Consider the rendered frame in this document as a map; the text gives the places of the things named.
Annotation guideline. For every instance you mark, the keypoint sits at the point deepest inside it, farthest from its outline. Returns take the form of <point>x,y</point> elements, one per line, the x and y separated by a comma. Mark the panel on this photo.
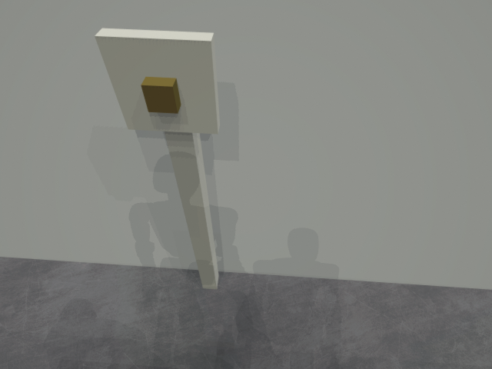
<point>130,55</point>

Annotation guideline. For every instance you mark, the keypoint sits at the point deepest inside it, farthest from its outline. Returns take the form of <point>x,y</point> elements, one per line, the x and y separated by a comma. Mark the button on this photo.
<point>161,94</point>

